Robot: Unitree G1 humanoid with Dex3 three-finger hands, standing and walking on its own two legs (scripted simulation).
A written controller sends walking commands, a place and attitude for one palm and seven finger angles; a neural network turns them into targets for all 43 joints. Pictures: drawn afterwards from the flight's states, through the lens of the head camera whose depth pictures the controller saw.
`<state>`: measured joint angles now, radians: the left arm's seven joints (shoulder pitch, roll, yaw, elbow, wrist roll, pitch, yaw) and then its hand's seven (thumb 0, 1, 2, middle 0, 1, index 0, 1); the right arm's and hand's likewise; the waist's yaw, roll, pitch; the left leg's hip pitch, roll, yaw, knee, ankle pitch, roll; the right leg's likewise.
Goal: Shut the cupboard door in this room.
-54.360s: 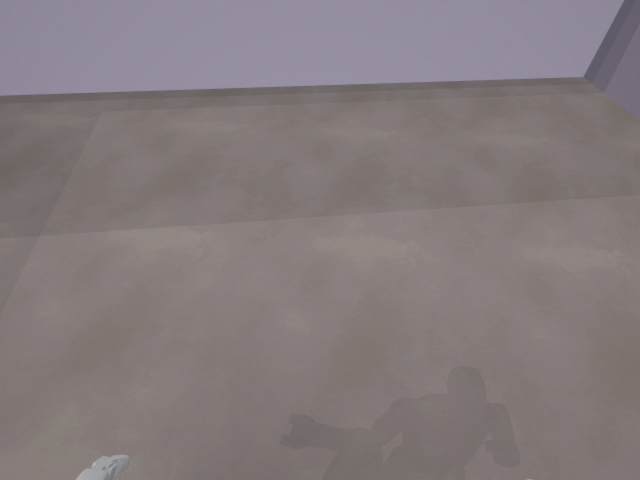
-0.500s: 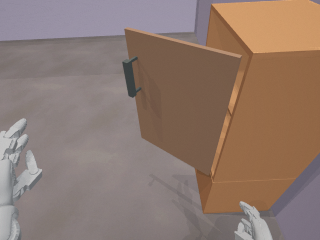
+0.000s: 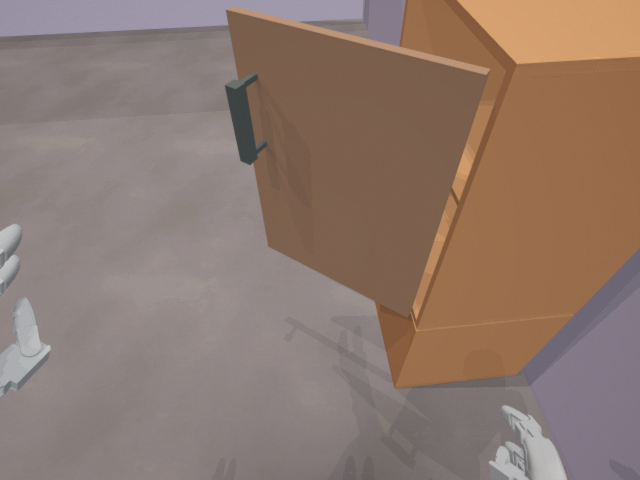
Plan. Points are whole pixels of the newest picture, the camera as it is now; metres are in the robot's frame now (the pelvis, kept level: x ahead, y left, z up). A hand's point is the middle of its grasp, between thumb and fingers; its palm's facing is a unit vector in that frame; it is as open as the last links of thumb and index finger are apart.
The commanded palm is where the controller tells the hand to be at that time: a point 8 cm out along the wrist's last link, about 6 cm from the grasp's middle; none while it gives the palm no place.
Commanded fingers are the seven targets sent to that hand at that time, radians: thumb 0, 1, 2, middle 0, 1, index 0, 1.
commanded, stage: step back with the hand held close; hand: left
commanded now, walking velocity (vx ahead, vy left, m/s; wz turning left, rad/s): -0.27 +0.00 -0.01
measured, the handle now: (250, 119) +0.69 +0.17 +0.08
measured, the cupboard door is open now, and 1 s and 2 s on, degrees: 52 52 52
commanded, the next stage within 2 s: stop stepping back and stand still in 0.98 s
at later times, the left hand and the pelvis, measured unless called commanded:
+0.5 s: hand out of the picture +0.10 +0.27 +0.17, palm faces +0.45 -0.74 -0.50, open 7.4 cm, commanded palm +0.04 +0.30 +0.18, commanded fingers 0.00 0.90 0.90 -0.20 -0.30 -0.20 -0.30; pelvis -0.08 +0.00 -0.01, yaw +3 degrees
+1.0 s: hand out of the picture +0.01 +0.31 +0.18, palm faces +0.50 -0.74 -0.45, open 7.4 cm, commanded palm -0.07 +0.33 +0.18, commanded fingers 0.00 0.90 0.90 -0.20 -0.30 -0.20 -0.30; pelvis -0.18 +0.02 -0.01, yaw +4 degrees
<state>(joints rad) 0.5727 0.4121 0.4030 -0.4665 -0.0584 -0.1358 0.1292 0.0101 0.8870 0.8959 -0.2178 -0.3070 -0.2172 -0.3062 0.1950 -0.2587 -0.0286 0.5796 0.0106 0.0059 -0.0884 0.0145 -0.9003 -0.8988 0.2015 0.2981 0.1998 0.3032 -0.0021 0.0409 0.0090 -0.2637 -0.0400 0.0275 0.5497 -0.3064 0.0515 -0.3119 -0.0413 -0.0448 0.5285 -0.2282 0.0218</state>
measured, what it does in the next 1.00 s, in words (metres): walks backwards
